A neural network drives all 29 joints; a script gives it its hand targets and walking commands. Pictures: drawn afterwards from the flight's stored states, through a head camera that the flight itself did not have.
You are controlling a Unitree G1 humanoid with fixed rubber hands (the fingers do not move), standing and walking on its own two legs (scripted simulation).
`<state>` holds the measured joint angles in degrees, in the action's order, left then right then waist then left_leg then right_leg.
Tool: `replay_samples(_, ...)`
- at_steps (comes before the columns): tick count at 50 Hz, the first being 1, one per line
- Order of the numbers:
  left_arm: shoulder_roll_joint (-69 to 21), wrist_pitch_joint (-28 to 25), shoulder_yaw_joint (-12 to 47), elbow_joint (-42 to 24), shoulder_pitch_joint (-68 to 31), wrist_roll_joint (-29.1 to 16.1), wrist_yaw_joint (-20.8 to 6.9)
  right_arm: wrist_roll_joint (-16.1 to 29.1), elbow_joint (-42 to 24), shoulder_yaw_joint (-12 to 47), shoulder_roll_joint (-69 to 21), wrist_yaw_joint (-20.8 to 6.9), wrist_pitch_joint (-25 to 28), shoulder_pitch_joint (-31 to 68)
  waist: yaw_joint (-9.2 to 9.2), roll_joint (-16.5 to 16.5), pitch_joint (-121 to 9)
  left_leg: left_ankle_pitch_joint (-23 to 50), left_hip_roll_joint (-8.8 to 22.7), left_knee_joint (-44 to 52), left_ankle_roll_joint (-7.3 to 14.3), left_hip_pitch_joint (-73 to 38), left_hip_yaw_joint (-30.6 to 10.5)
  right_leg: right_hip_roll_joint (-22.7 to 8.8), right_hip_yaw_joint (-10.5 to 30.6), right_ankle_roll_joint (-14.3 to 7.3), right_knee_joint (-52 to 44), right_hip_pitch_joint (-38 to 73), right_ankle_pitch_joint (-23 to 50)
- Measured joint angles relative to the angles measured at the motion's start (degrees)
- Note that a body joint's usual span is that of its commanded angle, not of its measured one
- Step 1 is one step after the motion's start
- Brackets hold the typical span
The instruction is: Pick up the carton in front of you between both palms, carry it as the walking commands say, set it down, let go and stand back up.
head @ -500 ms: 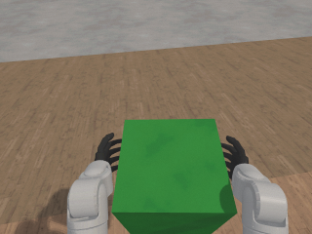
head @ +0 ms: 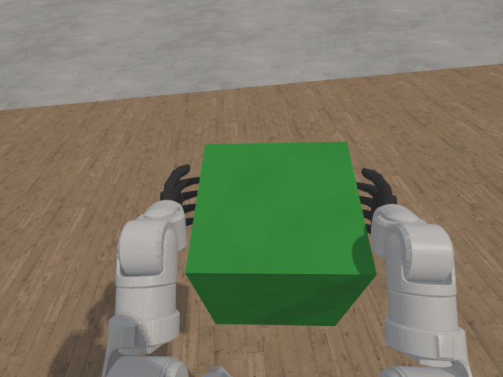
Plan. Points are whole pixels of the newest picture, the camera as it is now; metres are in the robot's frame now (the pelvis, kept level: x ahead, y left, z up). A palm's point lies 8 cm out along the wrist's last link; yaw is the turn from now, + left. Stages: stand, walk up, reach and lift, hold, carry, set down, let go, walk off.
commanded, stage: carry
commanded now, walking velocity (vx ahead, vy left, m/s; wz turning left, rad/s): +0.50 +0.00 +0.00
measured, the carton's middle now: (275, 241) +0.34 +0.00 +0.05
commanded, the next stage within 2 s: none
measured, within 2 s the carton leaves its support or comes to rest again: neither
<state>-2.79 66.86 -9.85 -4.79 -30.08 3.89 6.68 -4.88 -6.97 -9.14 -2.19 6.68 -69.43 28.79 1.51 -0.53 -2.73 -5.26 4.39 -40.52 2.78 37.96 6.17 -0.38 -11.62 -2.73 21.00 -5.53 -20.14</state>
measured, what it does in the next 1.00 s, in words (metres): goes down: left foot, then right foot 0.05 m lower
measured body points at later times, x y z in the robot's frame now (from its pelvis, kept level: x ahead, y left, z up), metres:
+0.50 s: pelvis +0.34 +0.03 -0.02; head +0.42 +0.03 +0.42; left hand +0.73 +0.16 +0.08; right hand +0.71 -0.14 +0.08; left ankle +0.22 +0.09 -0.74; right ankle +0.47 -0.08 -0.73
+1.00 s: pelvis +0.59 +0.01 -0.07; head +0.65 +0.01 +0.38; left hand +0.97 +0.18 +0.04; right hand +0.97 -0.13 +0.03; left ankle +0.66 +0.10 -0.79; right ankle +0.53 -0.02 -0.79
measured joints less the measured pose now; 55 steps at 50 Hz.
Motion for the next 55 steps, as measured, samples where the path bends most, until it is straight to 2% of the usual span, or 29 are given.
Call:
replay_samples(4, 2.3, 1.0, -0.5, 7.8, -6.8, -0.2, 0.3, 1.0, 8.5, -1.3, 2.0, 0.1, -0.5, 6.9, -0.6, 0.8, -0.3, 3.4, -2.7, 8.9, 1.9, -5.1, 2.7, -0.4, 0.7, 2.0, 4.4, 4.0, -7.3)
replay_samples(5, 3.0, 1.3, -0.7, 9.4, -8.2, -0.4, 0.3, 1.1, 10.7, -1.5, 2.3, 0.1, -0.4, 8.8, -1.02, 0.9, -0.2, 3.4, -3.4, 10.5, 2.0, -7.3, 3.3, -1.0, 0.5, 2.2, 9.3, 3.6, -9.8)
replay_samples(6, 3.9, 1.2, -0.9, 11.2, -9.7, -0.7, 0.3, 0.9, 12.7, -1.8, 2.3, 0.2, 0.0, 10.4, -1.81, 1.8, 0.5, 6.4, -3.9, 8.2, 2.5, -7.1, 3.8, -2.4, 1.1, 1.9, 17.0, 1.5, -9.4)
replay_samples(7, 4.6, 1.1, -1.2, 12.7, -10.8, -1.1, 0.3, 0.8, 14.5, -1.9, 2.2, 0.2, 0.3, 11.6, -2.64, 2.3, 1.3, 6.8, -4.1, 5.1, 3.0, -6.5, 4.0, -2.3, 3.6, 1.7, 26.3, -1.9, -8.8)
replay_samples(9, 5.0, 1.3, -1.8, 14.7, -11.9, -1.3, 0.3, 0.8, 16.6, -2.2, 2.1, 0.5, 0.4, 12.6, -3.64, 2.1, 3.1, 4.0, -4.3, 2.5, 3.7, -7.4, 3.8, -0.3, 8.6, 0.4, 43.1, -9.7, -8.1)
replay_samples(10, 4.8, 1.6, -2.1, 15.0, -12.1, -1.2, 0.4, 1.0, 16.8, -2.4, 2.1, 0.6, 0.3, 12.5, -3.93, 1.9, 3.9, 2.7, -4.4, 2.8, 3.7, -8.5, 3.6, 0.3, 9.8, -0.2, 48.0, -13.3, -7.0)
replay_samples(12, 3.9, 2.2, -2.8, 14.2, -12.2, -0.6, 0.6, 1.7, 15.9, -2.7, 2.1, 0.7, 0.0, 11.9, -4.14, 1.4, 5.6, 1.6, -4.7, 4.9, 3.2, -11.0, 3.5, 0.3, 10.7, -0.8, 50.6, -19.4, -4.5)
replay_samples(17, 1.5, 1.9, -4.4, 7.9, -10.9, 0.5, 0.9, 1.9, 10.0, -4.3, 0.7, 1.0, 0.7, 10.3, -4.25, 0.2, 8.0, -1.3, -4.9, 9.3, 3.3, -16.7, 2.9, -1.2, 10.9, -0.7, 40.4, -29.6, -1.0)
replay_samples(19, 0.5, 1.3, -4.8, 4.8, -9.7, 0.6, 0.9, 1.7, 7.0, -4.8, -0.2, 1.0, 1.2, 9.3, -4.36, 0.0, 8.1, -3.1, -5.0, 10.2, 3.0, -19.0, 2.5, -1.5, 10.6, -0.6, 35.3, -31.9, 2.8)
replay_samples(25, -0.6, 0.5, -5.0, -2.3, -6.4, 0.5, 0.8, 1.7, 2.1, -4.2, -1.4, 0.9, 2.2, 7.8, -5.13, 0.9, 6.4, -11.5, -6.3, 9.8, 1.5, -27.4, 1.5, 0.3, 7.5, -0.2, 12.7, -29.7, 22.5)
replay_samples(27, -0.4, 0.6, -4.7, -1.7, -6.6, 0.7, 0.7, 1.9, 2.9, -3.7, -0.7, 0.8, 2.1, 8.2, -5.35, 1.4, 5.2, -15.8, -6.8, 5.6, 1.0, -29.6, 1.6, 1.5, 5.5, -0.6, 4.3, -25.6, 30.8)
replay_samples(29, -0.2, 0.9, -4.3, 0.6, -7.8, 1.3, 0.6, 2.3, 5.0, -3.2, 0.7, 1.0, 1.7, 9.0, -4.97, 2.7, 3.7, -18.3, -7.4, -4.5, 0.3, -29.7, 2.8, 1.5, 4.2, -1.3, -0.1, -20.2, 40.3)
replay_samples(31, -0.1, 0.5, -4.3, 3.7, -9.4, 2.1, 0.5, 3.1, 8.8, -2.9, 2.6, 0.9, 1.6, 11.4, -3.41, 0.1, 3.7, -23.5, -6.9, -17.7, -0.8, -25.0, -0.6, 3.5, 4.2, -5.3, 5.5, -19.7, 27.1)
replay_samples(33, 0.5, 0.8, -4.2, 7.1, -10.4, 2.2, 0.5, 3.2, 11.8, -2.7, 3.3, 0.9, 1.2, 12.4, -2.11, -0.3, 4.9, -26.7, -7.7, -26.4, -0.9, -19.1, -4.1, 4.3, 4.4, -7.3, 8.9, -19.7, 20.5)
replay_samples(35, 0.9, 1.5, -4.6, 8.1, -9.9, 1.6, 0.5, 2.5, 12.7, -2.4, 2.7, 0.9, 0.3, 12.1, -1.16, 0.5, 6.1, -24.6, -7.1, -25.0, -1.1, -14.9, -5.2, 4.1, 4.7, -7.1, 8.6, -18.5, 20.1)
replay_samples(37, 0.8, 1.6, -5.0, 7.5, -9.0, 0.9, 0.5, 1.5, 11.8, -2.5, 1.8, 0.9, -0.3, 11.6, -0.51, 1.0, 7.3, -21.0, -5.9, -19.3, -1.5, -11.6, -6.0, 4.1, 5.0, -7.3, 7.1, -16.9, 19.0)
replay_samples(43, -0.2, -0.6, -5.6, 3.2, -6.6, -0.5, 0.6, -0.2, 5.5, -3.6, -1.0, 1.0, 0.9, 8.7, 0.59, 1.0, 8.7, -8.0, -4.5, -7.5, -1.7, -5.4, -6.4, 4.2, 5.6, -7.0, 5.4, -13.6, 16.3)
replay_samples(48, -0.5, -1.6, -4.4, 1.4, -6.1, -0.9, 0.6, -0.1, 1.2, -3.8, -1.3, 1.0, 1.5, 6.2, 0.98, 0.6, 6.6, -0.3, -5.7, 1.5, -0.6, -6.6, -4.5, 5.0, 5.7, -6.7, 9.5, -11.8, 10.5)
replay_samples(51, 0.2, -1.4, -3.4, 3.0, -6.7, -0.9, 0.6, 0.1, 2.2, -3.8, -0.8, 1.0, 1.3, 6.3, 0.95, 0.4, 4.1, 7.6, -6.4, 11.4, 0.4, -11.4, -2.7, 5.8, 5.1, -6.4, 15.5, -11.2, 4.9)
replay_samples(52, 0.7, -1.3, -3.1, 4.1, -6.9, -0.9, 0.5, 0.0, 3.4, -3.8, -0.7, 0.9, 1.1, 6.7, 0.71, 0.0, 3.0, 12.8, -6.0, 14.2, 1.0, -13.6, -2.4, 6.2, 4.6, -6.0, 18.3, -11.1, 2.7)
replay_samples(53, 1.4, -1.2, -2.7, 5.6, -7.4, -1.0, 0.5, -0.2, 4.8, -3.8, -0.7, 0.8, 1.3, 6.9, 0.19, 1.0, 2.3, 11.0, -6.6, 13.4, 1.2, -14.2, -2.1, 5.4, 4.5, -5.2, 21.3, -11.5, 0.5)
replay_samples(55, 2.4, -0.9, -2.5, 8.8, -7.8, -1.1, 0.4, -0.5, 8.6, -3.5, -0.5, 0.7, 1.5, 7.6, -0.52, 2.4, 1.3, 5.2, -7.6, 10.2, 1.8, -14.0, -1.4, 4.3, 6.7, -1.9, 25.8, -13.0, -3.9)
